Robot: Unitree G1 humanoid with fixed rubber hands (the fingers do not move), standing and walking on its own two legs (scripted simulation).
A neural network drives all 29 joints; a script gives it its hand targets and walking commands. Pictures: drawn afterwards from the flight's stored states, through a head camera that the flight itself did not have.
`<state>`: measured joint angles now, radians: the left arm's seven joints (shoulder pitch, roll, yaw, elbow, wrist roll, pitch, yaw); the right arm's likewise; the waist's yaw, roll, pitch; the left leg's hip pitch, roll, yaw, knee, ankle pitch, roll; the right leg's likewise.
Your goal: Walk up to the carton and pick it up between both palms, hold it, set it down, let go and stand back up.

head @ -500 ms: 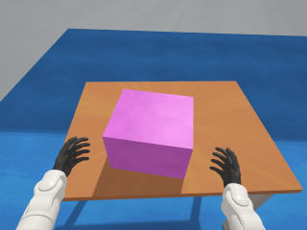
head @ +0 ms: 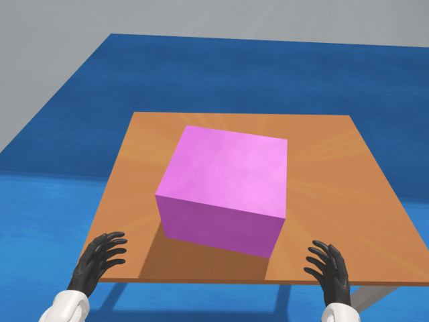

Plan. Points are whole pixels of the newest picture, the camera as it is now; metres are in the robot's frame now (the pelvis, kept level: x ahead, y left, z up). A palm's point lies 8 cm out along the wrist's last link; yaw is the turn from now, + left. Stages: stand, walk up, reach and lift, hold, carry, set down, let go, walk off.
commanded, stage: set down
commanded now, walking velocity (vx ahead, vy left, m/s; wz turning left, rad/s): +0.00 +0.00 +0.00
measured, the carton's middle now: (226, 188) +0.44 +0.00 -0.04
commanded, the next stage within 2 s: let go in 0.98 s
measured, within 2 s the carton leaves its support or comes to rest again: neither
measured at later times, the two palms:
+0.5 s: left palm (84, 304) +0.17 +0.26 -0.03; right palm out of the picture +0.15 -0.19 -0.04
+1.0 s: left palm (106, 304) +0.18 +0.23 -0.06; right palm out of the picture +0.15 -0.22 -0.07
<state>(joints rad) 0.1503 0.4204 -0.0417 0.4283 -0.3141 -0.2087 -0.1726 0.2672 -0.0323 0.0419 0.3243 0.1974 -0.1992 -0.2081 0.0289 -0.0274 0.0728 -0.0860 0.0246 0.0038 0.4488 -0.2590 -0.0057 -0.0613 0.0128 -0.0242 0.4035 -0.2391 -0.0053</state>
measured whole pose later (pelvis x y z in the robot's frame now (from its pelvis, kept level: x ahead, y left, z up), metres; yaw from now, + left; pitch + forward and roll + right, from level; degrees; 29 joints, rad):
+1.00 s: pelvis +0.00 -0.01 +0.00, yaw -1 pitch -6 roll +0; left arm 0.16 0.29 -0.02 0.54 -0.09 0.03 -0.07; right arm 0.21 -0.14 0.02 0.62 0.04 -0.18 -0.07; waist 0.00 0.00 0.09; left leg -0.05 0.03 0.02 0.40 -0.23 -0.02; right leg -0.05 0.02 0.00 0.38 -0.22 -0.02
